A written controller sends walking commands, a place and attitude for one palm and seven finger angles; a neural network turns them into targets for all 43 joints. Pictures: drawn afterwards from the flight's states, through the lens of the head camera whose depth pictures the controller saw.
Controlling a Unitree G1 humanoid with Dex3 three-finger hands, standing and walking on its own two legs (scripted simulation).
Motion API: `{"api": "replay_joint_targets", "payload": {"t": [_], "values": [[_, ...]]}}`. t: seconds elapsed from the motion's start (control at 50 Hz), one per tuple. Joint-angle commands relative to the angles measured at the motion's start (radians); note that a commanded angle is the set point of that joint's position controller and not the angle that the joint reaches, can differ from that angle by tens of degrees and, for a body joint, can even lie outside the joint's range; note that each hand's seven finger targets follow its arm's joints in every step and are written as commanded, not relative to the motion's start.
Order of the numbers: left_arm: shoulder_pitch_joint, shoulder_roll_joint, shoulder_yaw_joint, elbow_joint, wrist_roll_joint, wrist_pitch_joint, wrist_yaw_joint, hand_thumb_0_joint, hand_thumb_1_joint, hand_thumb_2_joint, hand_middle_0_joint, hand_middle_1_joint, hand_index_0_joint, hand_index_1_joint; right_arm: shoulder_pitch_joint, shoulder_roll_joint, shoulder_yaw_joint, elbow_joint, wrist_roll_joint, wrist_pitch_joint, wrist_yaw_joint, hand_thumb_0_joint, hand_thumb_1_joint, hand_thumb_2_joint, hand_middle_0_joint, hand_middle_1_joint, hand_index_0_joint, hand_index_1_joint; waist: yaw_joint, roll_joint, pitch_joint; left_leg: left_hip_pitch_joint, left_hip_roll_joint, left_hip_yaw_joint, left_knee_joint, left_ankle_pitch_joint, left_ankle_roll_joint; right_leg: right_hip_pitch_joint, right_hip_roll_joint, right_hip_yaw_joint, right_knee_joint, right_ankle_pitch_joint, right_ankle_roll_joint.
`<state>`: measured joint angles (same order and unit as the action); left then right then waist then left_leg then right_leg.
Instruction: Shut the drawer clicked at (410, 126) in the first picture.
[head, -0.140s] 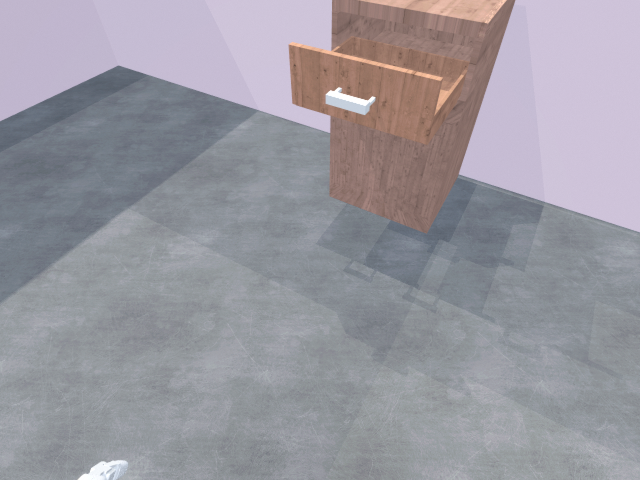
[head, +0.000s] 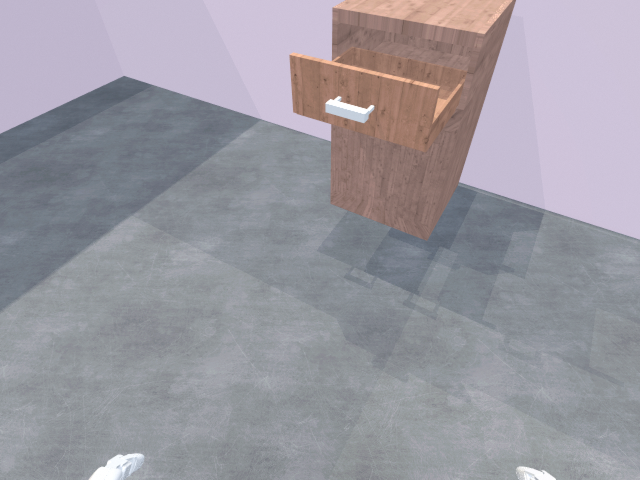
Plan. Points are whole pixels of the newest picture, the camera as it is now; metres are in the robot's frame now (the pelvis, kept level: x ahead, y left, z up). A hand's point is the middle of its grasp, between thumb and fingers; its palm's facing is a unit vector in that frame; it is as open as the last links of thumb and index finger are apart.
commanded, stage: stand and wait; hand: left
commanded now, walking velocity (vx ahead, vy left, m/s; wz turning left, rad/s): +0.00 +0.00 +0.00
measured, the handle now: (350, 107) +1.05 -0.03 -0.05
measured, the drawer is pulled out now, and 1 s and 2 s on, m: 0.29 0.29 0.29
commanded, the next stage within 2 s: look at it before walking up in 0.70 s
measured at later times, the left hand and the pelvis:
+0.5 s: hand out of the picture +0.04 +0.23 -0.15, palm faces -0.02 -0.94 -0.34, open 7.4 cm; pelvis -0.02 -0.02 +0.00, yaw +0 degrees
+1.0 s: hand out of the picture +0.05 +0.24 -0.15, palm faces -0.03 -0.95 -0.32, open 7.4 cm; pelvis -0.02 +0.00 +0.01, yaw +0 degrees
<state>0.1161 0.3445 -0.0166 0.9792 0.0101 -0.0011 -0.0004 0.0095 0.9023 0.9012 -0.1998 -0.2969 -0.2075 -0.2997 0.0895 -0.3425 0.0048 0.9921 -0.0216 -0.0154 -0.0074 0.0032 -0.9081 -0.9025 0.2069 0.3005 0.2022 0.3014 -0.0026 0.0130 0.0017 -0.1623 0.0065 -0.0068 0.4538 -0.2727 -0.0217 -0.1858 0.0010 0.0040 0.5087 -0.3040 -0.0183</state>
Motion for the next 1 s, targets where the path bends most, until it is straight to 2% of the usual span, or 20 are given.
{"api": "replay_joint_targets", "payload": {"t": [0.0, 0.02, 0.28, 0.34, 0.54, 0.72, 0.98], "values": [[-0.032, 0.218, 0.060, -0.058, 0.000, -0.022, 0.014, 0.000, 0.900, 0.900, -0.200, -0.300, -0.200, -0.300, -0.036, -0.191, -0.050, -0.058, 0.003, -0.020, -0.014, 0.000, -0.900, -0.900, 0.200, 0.300, 0.200, 0.300, 0.004, -0.022, -0.063, 0.017, 0.095, -0.058, -0.059, 0.262, 0.052, 0.027, -0.115, 0.103, -0.086, 0.315, -0.033], [-0.030, 0.217, 0.060, -0.055, 0.000, -0.023, 0.014, 0.000, 0.900, 0.900, -0.200, -0.300, -0.200, -0.300, -0.039, -0.188, -0.050, -0.056, 0.003, -0.019, -0.014, 0.000, -0.900, -0.900, 0.200, 0.300, 0.200, 0.300, 0.004, -0.036, -0.059, 0.019, 0.093, -0.056, -0.059, 0.243, 0.050, 0.020, -0.117, 0.108, -0.096, 0.305, -0.033], [-0.006, 0.211, 0.064, -0.005, -0.003, -0.028, 0.013, 0.000, 0.900, 0.900, -0.200, -0.300, -0.200, -0.300, -0.011, -0.178, -0.043, -0.001, 0.006, -0.018, -0.015, 0.000, -0.900, -0.900, 0.200, 0.300, 0.200, 0.300, 0.006, -0.032, -0.061, 0.026, 0.098, -0.053, -0.074, 0.209, 0.037, 0.042, -0.126, 0.123, -0.144, 0.283, -0.036], [-0.005, 0.209, 0.065, 0.008, -0.004, -0.028, 0.013, 0.000, 0.900, 0.900, -0.200, -0.300, -0.200, -0.300, 0.002, -0.172, -0.042, 0.016, 0.008, -0.017, -0.015, 0.000, -0.900, -0.900, 0.200, 0.300, 0.200, 0.300, 0.006, -0.028, -0.044, 0.018, 0.101, -0.055, -0.084, 0.200, 0.036, 0.043, -0.124, 0.122, -0.155, 0.266, -0.036], [0.000, 0.205, 0.060, 0.038, -0.003, -0.024, 0.010, 0.000, 0.900, 0.900, -0.200, -0.300, -0.200, -0.300, 0.022, -0.173, -0.038, 0.053, 0.008, -0.015, -0.013, 0.000, -0.900, -0.900, 0.200, 0.300, 0.200, 0.300, 0.004, -0.020, 0.000, 0.005, 0.102, -0.066, -0.114, 0.136, 0.035, 0.002, -0.117, 0.137, -0.199, 0.115, -0.034], [0.002, 0.198, 0.057, 0.043, -0.003, -0.025, 0.009, 0.000, 0.900, 0.900, -0.200, -0.300, -0.200, -0.300, 0.027, -0.179, -0.038, 0.061, 0.008, -0.019, -0.011, 0.000, -0.900, -0.900, 0.200, 0.300, 0.200, 0.300, 0.005, -0.017, -0.010, 0.003, 0.105, -0.073, -0.124, 0.135, 0.037, 0.002, -0.115, 0.137, -0.200, 0.104, -0.030], [0.010, 0.191, 0.056, 0.042, 0.000, -0.026, 0.011, 0.000, 0.900, 0.900, -0.200, -0.300, -0.200, -0.300, 0.018, -0.175, -0.040, 0.064, 0.010, -0.021, -0.011, 0.000, -0.900, -0.900, 0.200, 0.300, 0.200, 0.300, 0.008, -0.015, -0.015, 0.014, 0.111, -0.078, -0.130, 0.164, 0.040, 0.009, -0.113, 0.125, -0.190, 0.154, -0.023]]}}
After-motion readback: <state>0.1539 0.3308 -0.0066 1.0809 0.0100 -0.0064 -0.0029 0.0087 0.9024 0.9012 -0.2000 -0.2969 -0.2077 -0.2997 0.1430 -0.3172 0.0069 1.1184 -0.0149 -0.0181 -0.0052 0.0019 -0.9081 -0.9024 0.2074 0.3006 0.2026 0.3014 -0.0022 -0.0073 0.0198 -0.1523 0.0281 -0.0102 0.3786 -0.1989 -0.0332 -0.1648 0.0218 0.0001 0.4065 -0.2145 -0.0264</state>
